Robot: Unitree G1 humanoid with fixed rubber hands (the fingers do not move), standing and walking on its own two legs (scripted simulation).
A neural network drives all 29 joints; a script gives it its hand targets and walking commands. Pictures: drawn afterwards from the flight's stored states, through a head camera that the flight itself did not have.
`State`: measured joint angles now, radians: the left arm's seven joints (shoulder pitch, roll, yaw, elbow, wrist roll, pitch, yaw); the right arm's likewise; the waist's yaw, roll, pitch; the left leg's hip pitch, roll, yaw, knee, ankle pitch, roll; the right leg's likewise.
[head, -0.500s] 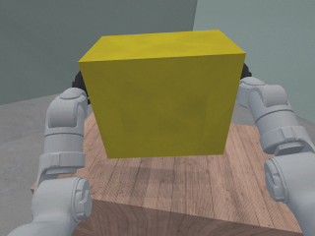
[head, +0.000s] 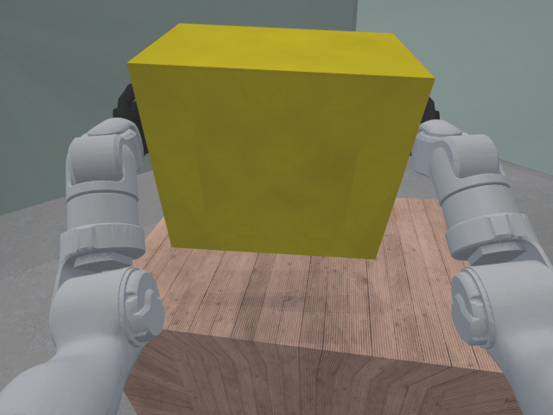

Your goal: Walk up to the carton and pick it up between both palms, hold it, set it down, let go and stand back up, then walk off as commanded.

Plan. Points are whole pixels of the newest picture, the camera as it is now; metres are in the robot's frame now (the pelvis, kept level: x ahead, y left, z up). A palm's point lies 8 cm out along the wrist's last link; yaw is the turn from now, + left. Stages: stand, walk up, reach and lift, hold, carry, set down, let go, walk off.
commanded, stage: hold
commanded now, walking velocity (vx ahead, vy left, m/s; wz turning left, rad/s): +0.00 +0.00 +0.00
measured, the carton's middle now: (279, 143) +0.39 -0.02 +0.29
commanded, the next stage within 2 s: set down in 0.94 s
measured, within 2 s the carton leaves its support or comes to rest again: neither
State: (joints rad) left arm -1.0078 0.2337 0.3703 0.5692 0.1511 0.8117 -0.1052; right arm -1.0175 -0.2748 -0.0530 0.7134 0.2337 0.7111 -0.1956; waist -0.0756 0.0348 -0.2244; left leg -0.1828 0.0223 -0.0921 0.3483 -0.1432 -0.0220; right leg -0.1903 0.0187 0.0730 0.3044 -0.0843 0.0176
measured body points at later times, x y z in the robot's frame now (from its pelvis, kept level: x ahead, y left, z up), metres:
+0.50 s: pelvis +0.00 -0.01 +0.00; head -0.11 +0.02 +0.43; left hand +0.38 +0.22 +0.31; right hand +0.38 -0.18 +0.34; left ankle +0.03 +0.15 -0.75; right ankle +0.05 -0.13 -0.75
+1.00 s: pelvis +0.05 +0.02 +0.00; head -0.06 +0.06 +0.44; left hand +0.42 +0.20 +0.25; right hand +0.40 -0.20 +0.29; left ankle +0.04 +0.15 -0.75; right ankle +0.05 -0.13 -0.75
